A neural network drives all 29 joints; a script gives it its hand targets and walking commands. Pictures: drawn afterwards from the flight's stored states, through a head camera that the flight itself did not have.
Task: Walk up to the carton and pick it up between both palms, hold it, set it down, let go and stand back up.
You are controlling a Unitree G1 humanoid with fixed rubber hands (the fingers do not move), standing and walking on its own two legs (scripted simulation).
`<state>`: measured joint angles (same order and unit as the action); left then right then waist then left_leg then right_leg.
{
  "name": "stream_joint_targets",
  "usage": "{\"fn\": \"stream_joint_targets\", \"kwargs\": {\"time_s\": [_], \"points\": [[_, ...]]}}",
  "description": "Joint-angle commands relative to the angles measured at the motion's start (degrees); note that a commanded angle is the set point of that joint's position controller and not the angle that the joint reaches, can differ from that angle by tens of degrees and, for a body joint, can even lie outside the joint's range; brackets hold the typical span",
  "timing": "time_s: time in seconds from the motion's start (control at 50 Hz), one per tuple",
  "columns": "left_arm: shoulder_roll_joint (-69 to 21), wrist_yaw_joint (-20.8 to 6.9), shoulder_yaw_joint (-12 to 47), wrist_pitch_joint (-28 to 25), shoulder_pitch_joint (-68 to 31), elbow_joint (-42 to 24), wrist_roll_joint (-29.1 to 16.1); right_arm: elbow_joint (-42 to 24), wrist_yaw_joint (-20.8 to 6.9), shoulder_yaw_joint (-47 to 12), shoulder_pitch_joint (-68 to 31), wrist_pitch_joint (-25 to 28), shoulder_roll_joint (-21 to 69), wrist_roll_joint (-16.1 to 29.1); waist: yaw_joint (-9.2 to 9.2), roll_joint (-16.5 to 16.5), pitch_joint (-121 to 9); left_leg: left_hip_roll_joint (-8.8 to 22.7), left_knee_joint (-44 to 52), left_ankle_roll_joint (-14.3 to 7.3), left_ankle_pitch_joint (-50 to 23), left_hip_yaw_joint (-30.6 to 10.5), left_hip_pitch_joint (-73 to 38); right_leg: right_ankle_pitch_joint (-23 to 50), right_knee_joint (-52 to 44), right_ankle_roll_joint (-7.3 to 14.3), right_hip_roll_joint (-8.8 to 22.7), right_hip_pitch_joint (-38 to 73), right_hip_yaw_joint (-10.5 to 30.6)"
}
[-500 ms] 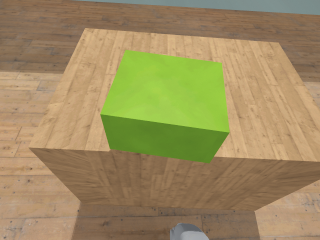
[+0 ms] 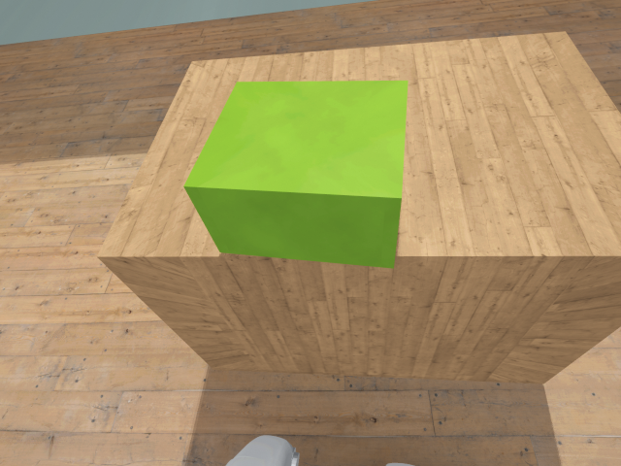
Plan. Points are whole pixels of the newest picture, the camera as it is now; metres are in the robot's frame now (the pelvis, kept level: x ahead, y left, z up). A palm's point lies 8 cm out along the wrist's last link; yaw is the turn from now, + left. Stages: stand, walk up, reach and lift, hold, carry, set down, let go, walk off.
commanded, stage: walk up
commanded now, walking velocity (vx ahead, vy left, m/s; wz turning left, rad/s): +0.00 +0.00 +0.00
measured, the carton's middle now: (310, 169) +0.57 +0.02 +0.01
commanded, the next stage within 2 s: none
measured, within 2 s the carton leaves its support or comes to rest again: neither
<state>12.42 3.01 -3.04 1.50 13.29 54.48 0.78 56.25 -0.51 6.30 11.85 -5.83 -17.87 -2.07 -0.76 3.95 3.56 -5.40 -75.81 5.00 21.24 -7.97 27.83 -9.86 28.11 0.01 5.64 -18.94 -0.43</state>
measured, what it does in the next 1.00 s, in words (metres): steps on the spot: left foot, then right foot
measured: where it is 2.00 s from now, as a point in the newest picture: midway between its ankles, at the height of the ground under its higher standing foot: outside the picture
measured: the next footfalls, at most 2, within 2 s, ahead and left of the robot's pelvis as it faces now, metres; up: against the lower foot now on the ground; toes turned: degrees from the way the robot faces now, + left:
left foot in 0.18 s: -0.05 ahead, +0.13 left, +0.00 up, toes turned -1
right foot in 0.50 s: -0.02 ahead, -0.08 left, +0.00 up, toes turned -2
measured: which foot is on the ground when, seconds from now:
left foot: up 0.00-0.16, down 0.18-1.00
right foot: down 0.00-0.20, up 0.22-0.48, down 0.50-1.00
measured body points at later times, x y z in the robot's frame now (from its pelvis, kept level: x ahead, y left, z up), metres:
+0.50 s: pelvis -0.04 +0.05 -0.01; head -0.03 +0.06 +0.44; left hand -0.07 +0.28 -0.17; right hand -0.04 -0.16 -0.16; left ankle -0.09 +0.13 -0.74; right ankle -0.07 -0.08 -0.74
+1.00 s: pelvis -0.06 +0.04 +0.00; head -0.05 +0.05 +0.45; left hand -0.08 +0.25 -0.17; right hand -0.08 -0.17 -0.16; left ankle -0.09 +0.13 -0.74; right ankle -0.06 -0.08 -0.74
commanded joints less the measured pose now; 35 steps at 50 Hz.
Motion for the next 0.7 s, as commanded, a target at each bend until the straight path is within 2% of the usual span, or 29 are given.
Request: {"fn": "stream_joint_targets", "kwargs": {"time_s": [0.0, 0.02, 0.04, 0.06, 0.08, 0.1, 0.12, 0.14, 0.16, 0.18, 0.2, 0.22, 0.24, 0.26, 0.3, 0.34, 0.36, 0.4, 0.42, 0.44, 0.46, 0.48, 0.5, 0.52, 0.54, 0.56, 0.62, 0.68], "points": [[3.7, -0.5, 0.5, -0.6, -3.5, -1.0, -1.3, -2.6, -1.5, -2.0, 5.9, 1.4, 3.3, 1.0, 4.98, -24.8, -7.0, 3.0, 24.5, 0.4, 0.6, 7.7, -9.5, -16.9, -17.2, 5.0, -0.4, 2.2, 4.5], [5.1, -0.4, 0.0, -0.2, -3.2, -1.4, -0.2, -3.0, -1.1, -2.1, 3.7, 1.9, 2.7, 1.4, 2.82, -25.1, -5.3, 1.4, 29.0, 0.3, 5.9, 10.9, -10.6, -17.6, -16.8, 5.7, -1.5, 2.2, 3.1], [7.7, -0.3, -0.7, 0.0, -1.6, -0.8, 0.7, -2.3, -0.2, -2.1, 4.0, 2.0, 2.3, 1.5, 1.54, -25.1, -4.7, 0.7, 33.3, -0.5, 10.5, 12.1, -10.5, -16.9, -16.3, 7.4, 0.6, 5.6, 5.2], [9.4, -0.7, -1.3, 0.3, 0.3, -0.6, 1.3, -1.3, 0.7, -2.2, 5.4, 2.0, 1.7, 1.5, 0.39, -24.2, -5.0, 1.4, 39.1, -1.7, 13.0, 11.4, -11.0, -15.2, -15.4, 9.1, 3.6, 9.0, 8.8], [10.1, -1.2, -1.6, 0.7, 3.1, -0.2, 1.5, -0.4, 1.8, -2.1, 6.2, 2.0, 0.5, 1.7, -1.16, -21.4, -4.1, 1.7, 43.9, -3.2, 10.7, 11.3, -13.4, -13.9, -15.0, 10.0, 6.2, 8.1, 11.8], [11.1, -1.5, -1.9, 1.1, 5.0, 0.6, 0.9, 1.0, 2.4, -2.2, 9.2, 2.2, 0.7, 1.9, -0.49, -18.0, -3.3, 2.1, 50.9, -5.0, 2.5, 11.9, -19.1, -15.4, -14.5, 9.7, 6.7, 4.2, 12.9], [11.4, -1.6, -2.0, 1.5, 5.7, 1.0, 0.2, 3.0, 2.6, -2.6, 12.6, 2.7, 1.9, 2.3, 0.96, -14.1, -1.9, 2.6, 57.8, -6.4, -6.0, 12.4, -24.9, -18.0, -13.2, 8.2, 5.7, -0.6, 12.1], [10.1, -1.7, -2.0, 1.7, 7.5, 1.8, 0.1, 4.0, 2.7, -3.2, 13.9, 3.3, 2.7, 2.2, 1.18, -7.4, 0.3, 4.4, 63.2, -7.1, -7.2, 8.5, -25.8, -19.0, -8.9, 5.7, 3.6, -4.3, 9.7], [5.6, -2.0, -1.1, 1.8, 9.2, 1.8, -0.6, 3.4, 2.6, -3.9, 14.1, 4.1, 2.0, 1.2, 0.52, 5.0, -0.4, 15.5, 70.0, -7.7, 8.4, -7.1, -26.0, -18.6, 1.7, 2.3, -1.3, -9.6, 3.5], [3.2, -1.4, -0.6, 1.8, 8.2, 1.6, -0.1, 0.6, 2.2, -4.1, 8.4, 4.8, -1.4, 1.7, -0.69, 11.3, 3.7, 25.0, 74.4, -8.4, 22.0, -18.2, -14.2, -18.4, 5.9, 0.5, -5.3, -12.2, -0.3], [5.6, -1.3, -1.0, 2.1, 3.2, -0.3, -0.3, 1.0, 1.9, -3.3, 5.0, 5.1, -5.4, 0.7, 0.53, 17.1, 9.6, 26.7, 77.7, -12.5, 30.1, -18.3, 5.7, -16.2, 11.1, 1.2, -3.4, -2.1, 3.4], [5.3, -2.1, -0.6, 2.0, 2.1, -0.2, -0.7, -0.6, 1.8, -4.5, -0.4, 6.0, -0.6, 0.9, -1.73, 14.1, 11.7, 20.7, 77.8, -11.1, 24.2, -12.0, 5.5, -10.5, 15.2, 1.3, -3.2, 1.6, 3.6], [4.0, -2.7, -0.4, 2.0, 5.8, 2.2, -0.3, -2.0, 2.1, -5.5, -4.4, 6.9, 2.1, 0.8, -4.64, 9.4, 11.1, 15.4, 74.0, -8.6, 9.5, -3.6, -4.4, -7.7, 16.8, 1.5, -5.0, -4.1, 2.3], [3.6, -2.8, -0.4, 1.9, 9.7, 4.5, 0.6, -2.2, 2.4, -5.2, -4.4, 7.1, 1.4, 0.6, -5.41, 8.5, 9.2, 13.5, 70.6, -7.8, 0.7, 0.7, -9.4, -6.8, 19.4, 1.7, -5.9, -7.1, 1.0], [2.7, -2.5, 0.0, 1.3, 6.5, 5.0, 1.4, 0.9, 2.4, -6.6, 5.9, 7.8, 5.3, 1.9, -1.02, 4.4, 5.7, 14.1, 67.1, -7.7, -11.3, -0.9, -12.4, -6.7, 16.8, 1.3, -3.8, -2.7, 1.6], [1.5, -2.1, 0.5, 0.6, 7.2, 5.4, 0.7, 2.4, 2.6, -6.8, 8.1, 8.2, 4.2, 1.7, -1.15, 5.6, 3.0, 14.6, 62.8, -9.6, -24.7, 1.1, -20.2, -8.0, 13.7, 0.0, -3.9, -3.8, 0.4], [1.2, -1.7, 0.8, 0.3, 7.0, 5.6, 0.1, 2.4, 2.9, -6.7, 8.2, 8.3, 3.6, 1.5, -0.54, 5.6, 1.3, 15.1, 60.5, -10.9, -29.9, 1.4, -23.4, -9.4, 11.1, -0.2, -4.0, -3.5, 0.0], [1.5, -0.7, 1.2, -0.2, 3.9, 5.0, -0.8, 3.3, 3.1, -6.8, 11.1, 8.0, 3.7, 0.8, 1.94, 5.4, -0.4, 16.2, 57.1, -12.8, -37.6, -0.8, -25.3, -12.2, 4.8, -0.3, -4.4, -0.8, -0.6], [1.3, -0.4, 1.4, -0.3, 3.9, 5.0, -1.1, 3.7, 3.2, -6.7, 11.8, 7.8, 3.6, 0.7, 2.06, 4.9, -0.9, 16.6, 55.9, -13.3, -40.6, -1.6, -26.8, -11.3, 0.9, -0.2, -4.4, 0.0, -0.6], [0.5, -0.2, 1.9, -0.5, 5.9, 5.8, -1.1, 3.7, 3.3, -6.5, 11.1, 7.6, 3.3, 0.9, 1.00, 3.4, -1.7, 16.7, 54.7, -13.2, -43.0, -1.6, -27.7, -6.3, -4.0, -0.2, -3.6, 2.4, -0.1], [-0.2, -0.1, 2.2, -0.9, 9.2, 7.2, -1.0, 3.6, 3.5, -6.3, 9.7, 7.5, 3.5, 1.4, -0.60, 1.0, -2.9, 16.4, 53.6, -12.4, -43.3, -1.1, -26.6, 2.8, -9.0, 0.0, -2.5, 7.7, 0.6], [0.8, 0.2, 2.1, -1.2, 11.4, 8.6, -0.7, 3.5, 3.2, -6.1, 10.0, 7.8, 3.8, 1.8, -0.32, -1.9, -4.7, 15.3, 53.1, -11.5, -41.6, -0.9, -23.9, 11.0, -8.0, 0.0, -0.6, 13.6, 2.3], [3.0, 0.3, 1.8, -1.4, 11.5, 8.6, -0.4, 3.7, 2.9, -6.0, 12.5, 8.1, 4.5, 1.8, 1.63, -5.4, -5.8, 13.4, 53.8, -10.7, -34.8, -0.3, -20.1, 19.1, -5.2, 0.5, 1.8, 18.7, 4.8], [2.6, -0.1, 1.9, -1.2, 8.6, 9.3, -0.9, 4.6, 2.7, -6.4, 13.7, 8.0, 6.9, 2.4, 2.68, -12.2, -2.5, 10.9, 57.2, -10.0, -29.6, 1.5, -19.4, 18.3, -2.9, 1.5, 0.3, 14.9, 3.7], [-0.3, -0.6, 2.5, -1.0, 8.6, 9.2, -0.4, 5.0, 2.9, -6.4, 11.6, 7.8, 5.5, 2.0, 0.92, -12.4, -0.7, 10.7, 56.9, -9.8, -26.1, 2.2, -21.3, 14.4, -4.7, 1.3, -0.2, 11.8, 3.6], [-2.3, -0.7, 3.1, -1.1, 9.3, 9.4, 0.0, 4.8, 3.0, -5.9, 9.8, 7.5, 3.9, 1.9, 0.19, -10.7, 0.2, 10.4, 56.2, -10.0, -24.5, 2.0, -20.8, 13.1, -6.3, 1.1, 0.0, 12.1, 3.4], [-0.5, -0.2, 2.8, -1.1, 8.9, 9.7, -0.2, 5.8, 2.7, -6.2, 9.9, 7.0, 5.4, 1.4, 0.50, -7.2, 2.6, 9.9, 57.5, -9.4, -21.0, 2.2, -19.2, 8.4, -7.4, 1.4, -0.2, 11.1, 3.8], [0.1, -0.3, 2.7, -1.2, 8.3, 9.9, -0.3, 6.7, 2.7, -6.5, 10.1, 7.0, 6.1, 1.5, 0.59, -4.7, 2.9, 9.7, 58.1, -9.0, -19.3, 2.2, -18.4, 7.4, -7.8, 1.7, 0.0, 11.6, 4.0]]}}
